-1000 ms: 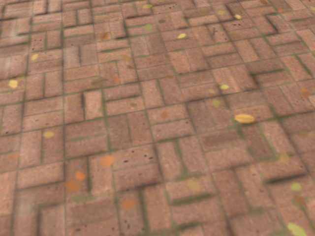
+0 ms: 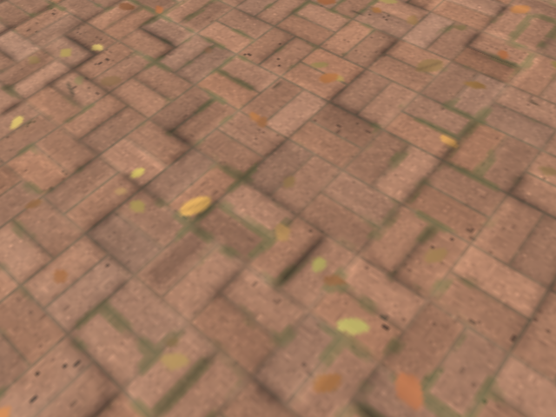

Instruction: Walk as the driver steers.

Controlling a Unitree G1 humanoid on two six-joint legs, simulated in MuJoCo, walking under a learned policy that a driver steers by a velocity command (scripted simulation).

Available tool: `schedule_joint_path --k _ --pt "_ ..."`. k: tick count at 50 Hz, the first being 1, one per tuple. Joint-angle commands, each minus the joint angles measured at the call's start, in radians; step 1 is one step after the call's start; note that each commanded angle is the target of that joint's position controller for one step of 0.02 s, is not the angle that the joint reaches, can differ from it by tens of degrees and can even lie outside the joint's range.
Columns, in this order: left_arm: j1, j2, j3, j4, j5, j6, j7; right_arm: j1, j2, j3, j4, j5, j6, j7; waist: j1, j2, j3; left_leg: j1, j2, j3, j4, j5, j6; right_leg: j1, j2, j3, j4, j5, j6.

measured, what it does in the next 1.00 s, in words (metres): steps on the spot, turning right: left foot, then right foot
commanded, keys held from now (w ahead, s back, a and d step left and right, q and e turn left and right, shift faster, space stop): e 0.58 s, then no key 0.08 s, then w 0.16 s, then w+q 0.18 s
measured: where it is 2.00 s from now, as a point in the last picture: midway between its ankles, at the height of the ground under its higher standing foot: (367, 348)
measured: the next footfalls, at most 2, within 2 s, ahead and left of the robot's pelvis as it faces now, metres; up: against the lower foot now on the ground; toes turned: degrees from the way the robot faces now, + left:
left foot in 0.40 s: +0.09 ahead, +0.12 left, +0.00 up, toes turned -19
right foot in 0.80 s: -0.02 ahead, -0.12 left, +0.00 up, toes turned -25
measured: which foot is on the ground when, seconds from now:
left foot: up 0.00-0.38, down 0.40-0.80, up 0.82-1.00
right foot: down 0.00-0.40, up 0.42-0.78, down 0.80-1.00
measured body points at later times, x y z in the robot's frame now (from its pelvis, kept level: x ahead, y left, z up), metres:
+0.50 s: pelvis +0.02 +0.02 +0.01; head +0.05 +0.03 +0.45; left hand +0.26 +0.26 -0.09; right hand +0.07 -0.30 -0.08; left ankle +0.06 +0.13 -0.73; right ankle -0.03 -0.09 -0.68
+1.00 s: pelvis +0.04 -0.05 +0.01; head +0.04 -0.07 +0.46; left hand +0.22 +0.17 -0.09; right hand +0.04 -0.35 -0.11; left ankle +0.15 +0.08 -0.65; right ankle -0.06 -0.10 -0.73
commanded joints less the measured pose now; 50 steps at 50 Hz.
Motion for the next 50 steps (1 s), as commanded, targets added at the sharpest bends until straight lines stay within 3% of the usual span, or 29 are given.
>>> schedule_joint_path --k 1,2,4,9,15,18,19,20,21,22,23,25,27,29,33,36,38,39,40,41,42,43,44,46,50 --pt "-0.010 0.172 0.046 -0.060 -0.011 -0.042 0.013 -0.049 -0.114 -0.030 -0.084 0.001 -0.012 -0.018 0.021 -0.157 -0.131 -0.247 -0.004 -0.096 0.171 0.064 0.010 0.225 -0.266 0.335 -0.225 0.424 -0.193" --pt "-0.033 0.165 0.039 -0.064 -0.014 -0.039 0.020 -0.033 -0.116 -0.033 -0.082 -0.007 -0.011 -0.020 0.004 -0.161 -0.131 -0.209 -0.017 -0.093 0.166 0.115 0.003 0.189 -0.243 0.313 -0.228 0.446 -0.184" --pt "-0.028 0.158 0.033 -0.070 -0.007 -0.036 0.030 -0.006 -0.097 -0.030 -0.082 -0.004 -0.015 -0.015 -0.006 -0.168 -0.162 -0.165 -0.042 -0.089 0.141 0.177 -0.008 0.181 -0.220 0.299 -0.230 0.455 -0.188" --pt "-0.005 0.179 0.040 -0.068 -0.011 -0.027 0.041 -0.041 -0.063 -0.017 -0.108 -0.001 -0.019 -0.010 0.020 -0.177 -0.148 -0.131 -0.069 -0.106 -0.104 0.200 -0.030 0.187 -0.199 0.353 -0.217 0.327 -0.190" --pt "-0.026 0.190 0.044 -0.077 -0.012 -0.011 0.028 -0.036 -0.072 -0.018 -0.127 0.009 -0.038 0.008 0.030 -0.201 -0.142 -0.002 -0.107 -0.116 -0.292 0.162 -0.013 0.128 -0.182 0.474 -0.177 0.308 -0.187" --pt "-0.062 0.181 0.040 -0.086 -0.026 -0.002 0.029 0.021 -0.072 -0.022 -0.123 0.012 -0.053 0.020 -0.005 -0.203 -0.162 0.108 -0.114 -0.107 -0.493 0.249 0.012 0.132 -0.148 0.516 -0.120 0.358 -0.151" --pt "-0.072 0.170 0.037 -0.089 -0.032 0.002 0.033 0.056 -0.078 -0.026 -0.113 0.008 -0.056 0.021 -0.026 -0.191 -0.166 0.194 -0.096 -0.101 -0.614 0.375 0.029 0.097 -0.115 0.501 -0.089 0.306 -0.114" --pt "-0.034 0.131 0.026 -0.089 -0.027 0.002 0.035 0.082 -0.131 -0.039 -0.115 -0.005 -0.055 0.016 -0.011 -0.092 -0.197 0.317 0.047 -0.211 -0.653 0.467 0.080 0.007 -0.057 0.434 0.019 0.113 -0.057" --pt "0.020 0.093 0.018 -0.102 -0.025 -0.003 0.035 0.043 -0.216 -0.052 -0.123 -0.025 -0.043 0.010 0.056 0.195 -0.160 0.373 0.242 -0.446 -0.676 0.677 0.225 -0.201 0.120 0.224 0.208 -0.263 0.012" --pt "0.029 0.181 0.045 -0.089 -0.011 -0.011 0.037 0.047 -0.166 -0.042 -0.138 -0.040 -0.046 0.011 0.024 0.191 -0.155 0.314 0.351 -0.547 -0.692 0.716 0.352 -0.251 0.092 0.180 0.454 -0.391 0.064" --pt "0.047 0.227 0.065 -0.069 -0.018 -0.009 0.035 0.005 -0.118 -0.024 -0.154 -0.033 -0.048 0.007 0.042 0.117 -0.134 0.280 0.319 -0.457 -0.682 0.686 0.343 -0.253 0.050 0.174 0.576 -0.325 0.083" --pt "0.059 0.188 0.064 -0.038 -0.022 0.010 0.038 -0.049 -0.074 -0.012 -0.165 -0.007 -0.041 -0.006 0.048 0.084 -0.095 0.277 0.202 -0.291 -0.668 0.580 0.264 -0.286 0.030 0.146 0.653 -0.205 0.118" --pt "0.035 0.140 0.050 -0.051 -0.030 0.017 0.032 -0.027 -0.076 -0.007 -0.163 -0.006 -0.032 -0.016 0.024 0.097 -0.077 0.284 0.166 -0.201 -0.676 0.617 0.264 -0.303 0.018 0.098 0.643 -0.147 0.142" --pt "-0.019 0.114 0.038 -0.080 -0.035 0.013 0.028 0.021 -0.089 -0.012 -0.156 -0.014 -0.023 -0.024 -0.014 0.118 -0.092 0.359 0.176 -0.170 -0.677 0.651 0.283 -0.324 -0.005 0.063 0.549 -0.131 0.155" --pt "-0.043 0.073 0.013 -0.101 -0.014 0.007 0.019 0.032 -0.136 -0.027 -0.150 -0.004 -0.011 -0.011 -0.032 0.128 -0.142 0.366 0.205 -0.137 -0.657 0.737 0.302 -0.175 -0.035 0.024 0.318 -0.174 0.144" --pt "-0.019 0.080 0.008 -0.087 -0.021 0.006 0.009 0.060 -0.155 -0.030 -0.133 0.021 -0.011 0.009 -0.040 0.138 -0.140 0.293 0.204 -0.144 -0.709 0.372 0.293 -0.046 -0.019 -0.034 0.140 -0.142 0.106" --pt "0.053 0.073 0.007 -0.051 -0.021 -0.002 0.000 0.044 -0.145 -0.020 -0.123 0.037 -0.017 0.019 0.010 0.119 -0.109 0.186 0.189 -0.136 -0.700 0.179 0.264 0.116 0.000 -0.067 -0.073 -0.011 0.052" --pt "0.106 0.075 0.008 -0.021 -0.022 -0.007 0.000 0.055 -0.113 -0.007 -0.112 0.035 -0.025 0.026 0.036 0.093 -0.108 0.111 0.167 -0.113 -0.663 0.138 0.231 0.240 0.015 -0.073 -0.150 0.018 0.025" --pt "0.179 0.091 0.014 0.003 -0.026 -0.012 0.005 0.058 -0.052 0.016 -0.104 0.019 -0.037 0.035 0.069 0.033 -0.133 0.013 0.123 -0.060 -0.555 0.093 0.172 0.389 -0.033 0.008 -0.177 0.003 0.003" --pt "0.279 0.171 0.026 0.013 -0.018 -0.018 0.018 0.027 0.042 0.049 -0.135 -0.021 -0.052 0.051 0.086 -0.232 -0.187 -0.169 0.020 0.061 -0.188 -0.062 0.075 0.529 -0.281 0.333 -0.228 0.078 -0.066" --pt "0.272 0.268 0.050 0.004 0.001 -0.041 0.006 -0.024 -0.041 0.022 -0.183 0.016 -0.063 0.043 0.106 -0.303 -0.108 -0.365 -0.045 0.016 -0.021 -0.102 0.057 0.403 -0.427 0.596 -0.338 -0.141 -0.238" --pt "0.226 0.199 0.035 -0.004 0.002 -0.068 0.000 -0.053 -0.116 -0.001 -0.175 0.039 -0.068 0.037 0.109 -0.204 -0.026 -0.409 0.009 -0.047 0.075 -0.016 0.067 0.355 -0.396 0.558 -0.386 -0.293 -0.246" --pt "0.188 0.147 0.017 0.006 0.000 -0.087 0.002 -0.032 -0.120 -0.007 -0.161 0.048 -0.069 0.040 0.084 -0.218 0.029 -0.435 0.026 -0.072 0.084 0.095 0.082 0.331 -0.347 0.474 -0.409 -0.338 -0.208" --pt "0.142 0.114 0.005 0.009 -0.005 -0.104 0.009 0.011 -0.101 -0.009 -0.124 0.034 -0.072 0.042 0.058 -0.196 0.053 -0.431 0.042 -0.093 0.074 0.250 0.078 0.324 -0.290 0.331 -0.439 -0.187 -0.152" --pt "0.169 0.081 0.002 0.026 0.015 -0.125 0.020 0.041 -0.049 -0.002 -0.100 0.040 -0.078 0.048 0.058 -0.140 0.013 -0.418 0.004 -0.130 0.055 0.435 0.044 0.333 -0.248 0.112 -0.447 0.122 -0.122"
Over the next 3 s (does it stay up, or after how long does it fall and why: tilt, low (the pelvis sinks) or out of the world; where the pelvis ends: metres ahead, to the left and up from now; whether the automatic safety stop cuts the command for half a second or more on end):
stays up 0.98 -0.12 0.00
